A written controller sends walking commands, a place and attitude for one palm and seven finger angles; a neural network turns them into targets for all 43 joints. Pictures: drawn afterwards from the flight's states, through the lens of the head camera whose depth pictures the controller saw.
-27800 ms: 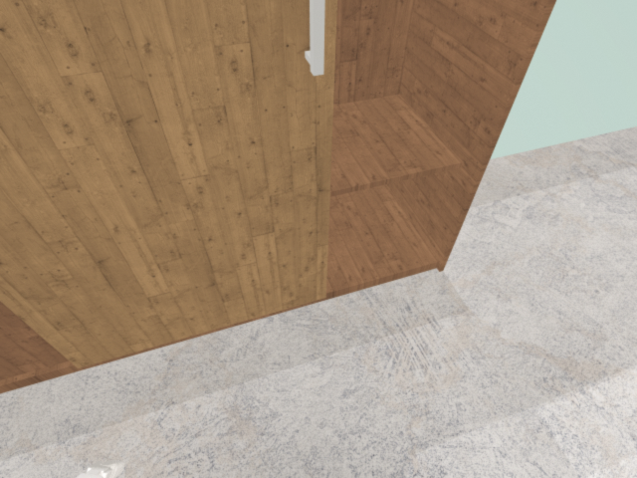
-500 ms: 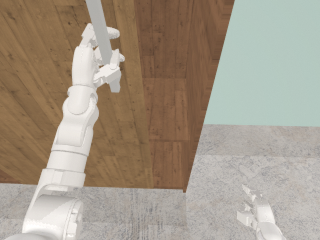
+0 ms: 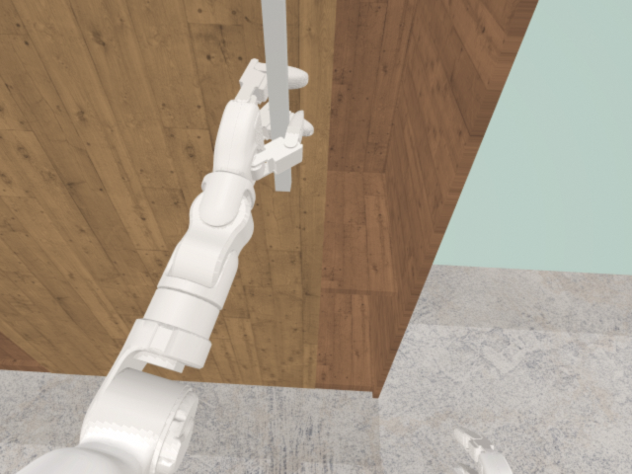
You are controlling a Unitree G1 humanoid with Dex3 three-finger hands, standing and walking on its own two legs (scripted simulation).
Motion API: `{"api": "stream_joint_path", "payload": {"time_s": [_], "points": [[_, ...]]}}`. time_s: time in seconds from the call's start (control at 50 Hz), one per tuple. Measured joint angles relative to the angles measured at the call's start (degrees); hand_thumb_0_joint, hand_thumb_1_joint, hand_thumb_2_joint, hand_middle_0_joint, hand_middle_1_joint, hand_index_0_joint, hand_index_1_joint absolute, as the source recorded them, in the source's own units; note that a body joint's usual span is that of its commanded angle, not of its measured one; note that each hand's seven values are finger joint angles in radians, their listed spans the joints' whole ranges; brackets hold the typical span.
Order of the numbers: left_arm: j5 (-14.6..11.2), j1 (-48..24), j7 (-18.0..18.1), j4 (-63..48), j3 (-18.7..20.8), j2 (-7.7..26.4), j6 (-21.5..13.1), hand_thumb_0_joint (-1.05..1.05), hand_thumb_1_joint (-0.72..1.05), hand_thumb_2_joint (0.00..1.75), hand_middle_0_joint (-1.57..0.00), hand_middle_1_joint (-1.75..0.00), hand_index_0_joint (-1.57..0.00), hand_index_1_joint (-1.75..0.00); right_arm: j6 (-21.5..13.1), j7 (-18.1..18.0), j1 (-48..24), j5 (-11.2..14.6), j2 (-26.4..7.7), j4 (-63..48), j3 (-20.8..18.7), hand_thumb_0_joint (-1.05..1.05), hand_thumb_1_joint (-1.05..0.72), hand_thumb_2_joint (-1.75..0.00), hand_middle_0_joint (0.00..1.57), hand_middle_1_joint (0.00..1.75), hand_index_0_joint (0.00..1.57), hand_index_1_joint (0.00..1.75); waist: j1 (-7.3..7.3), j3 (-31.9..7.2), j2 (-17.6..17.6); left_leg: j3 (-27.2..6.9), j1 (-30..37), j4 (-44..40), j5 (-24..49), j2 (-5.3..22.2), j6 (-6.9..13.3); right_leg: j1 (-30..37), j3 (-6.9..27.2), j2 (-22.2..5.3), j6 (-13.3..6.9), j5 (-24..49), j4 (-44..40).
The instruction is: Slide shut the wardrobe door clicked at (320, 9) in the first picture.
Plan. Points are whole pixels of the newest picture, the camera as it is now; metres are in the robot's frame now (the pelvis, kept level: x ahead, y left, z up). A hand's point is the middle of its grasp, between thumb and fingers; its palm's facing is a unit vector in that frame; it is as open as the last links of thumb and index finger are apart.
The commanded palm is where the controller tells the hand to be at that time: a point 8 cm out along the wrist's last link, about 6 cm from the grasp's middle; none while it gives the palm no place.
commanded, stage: stop walking and hold the door there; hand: left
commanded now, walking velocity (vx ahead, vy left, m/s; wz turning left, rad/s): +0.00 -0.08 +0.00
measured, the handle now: (281, 99) +0.46 +0.08 +0.25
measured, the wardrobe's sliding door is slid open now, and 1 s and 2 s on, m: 0.18 0.18 0.18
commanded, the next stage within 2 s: loosen the grip on the handle in 0.10 s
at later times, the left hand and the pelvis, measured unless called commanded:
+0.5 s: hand (297, 135) +0.42 +0.06 +0.23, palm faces +0.00 -0.99 -0.10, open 10.3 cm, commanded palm +0.39 +0.11 +0.23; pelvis -0.03 -0.05 -0.01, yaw +2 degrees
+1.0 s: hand (300, 134) +0.42 +0.05 +0.24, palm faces +0.01 -1.00 -0.10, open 14.6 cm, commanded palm +0.41 +0.12 +0.24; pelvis -0.09 -0.04 -0.02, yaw -1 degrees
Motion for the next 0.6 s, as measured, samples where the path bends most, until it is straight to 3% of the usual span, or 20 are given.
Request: {"api": "stream_joint_path", "payload": {"time_s": [0.2,0.22,0.26,0.34,0.42,0.52,0.6], "points": [[-0.6,1.6,0.4,-0.1,1.1,0.2,-0.1,0.01,0.77,0.82,-0.46,-1.40,-0.16,-1.34,0.6,-0.4,-1.3,0.3,-0.9,-0.4,-0.2,0.01,-0.91,-0.90,0.20,0.30,0.21,0.30,0.05,-0.8,2.2,-0.5,-0.5,2.1,-1.4,1.8,-1.0,1.7,-2.2,1.2,-1.3,0.5,-2.5],[0.3,0.6,-0.2,0.4,1.1,1.2,-0.4,0.00,0.75,0.81,-0.46,-1.40,-0.16,-1.34,0.2,-1.2,-1.5,1.3,-1.2,-0.9,0.6,0.01,-0.91,-0.90,0.20,0.30,0.21,0.30,0.23,0.0,1.8,-0.3,-0.1,1.7,-1.2,1.5,-0.9,1.4,-2.0,1.0,-1.1,0.1,-1.6],[2.5,-4.6,-3.8,6.6,1.6,3.3,-0.5,-0.03,0.65,0.80,-0.46,-1.40,-0.18,-1.35,-2.6,-0.9,-1.3,0.9,-0.7,-0.6,0.5,0.01,-0.91,-0.90,0.20,0.30,0.20,0.30,-0.04,-0.7,-0.1,-0.9,-2.5,2.3,-0.7,0.8,-1.1,-1.8,-2.6,0.1,-1.6,-1.1,1.3],[0.0,-9.8,-7.7,12.6,6.3,4.2,2.4,-0.03,0.48,0.73,-0.57,-1.40,-0.29,-1.37,-4.2,0.6,0.4,-0.1,-1.2,-1.2,0.6,0.01,-0.91,-0.89,0.20,0.30,0.21,0.30,-0.86,-2.4,-2.2,-2.0,-6.1,3.8,0.0,0.8,-2.4,-5.3,-3.8,0.0,-2.9,-1.1,3.3],[0.0,-11.9,-6.3,18.2,9.1,5.7,-0.2,-0.01,0.28,0.62,-0.61,-1.40,-0.37,-1.39,-4.8,1.5,2.3,-0.1,-3.0,-1.6,0.0,0.01,-0.91,-0.89,0.20,0.30,0.21,0.30,-2.53,-2.6,-1.5,-2.4,-8.1,5.6,0.0,1.6,-2.8,-6.7,-4.4,0.7,-3.7,-0.4,3.8],[0.9,-12.1,-6.1,20.8,10.6,8.5,-5.1,0.00,-0.10,0.43,-0.54,-1.39,-0.41,-1.38,-4.4,1.8,5.5,0.7,-4.6,-1.5,-1.0,0.01,-0.91,-0.89,0.20,0.30,0.21,0.30,-4.38,-1.5,-1.5,-2.4,-9.5,5.9,1.0,2.7,-3.6,-7.9,-4.5,1.8,-4.7,1.0,3.4],[0.4,-12.9,-6.8,22.0,12.5,10.5,-6.3,0.00,-0.32,0.31,-0.52,-1.35,-0.38,-1.35,-3.1,2.2,7.5,1.2,-5.8,0.2,-2.1,0.01,-0.91,-0.90,0.20,0.30,0.20,0.30,-5.49,-0.7,-1.1,-3.5,-11.0,6.3,1.4,3.1,-3.9,-8.5,-5.0,2.7,-4.9,2.6,1.7]]}}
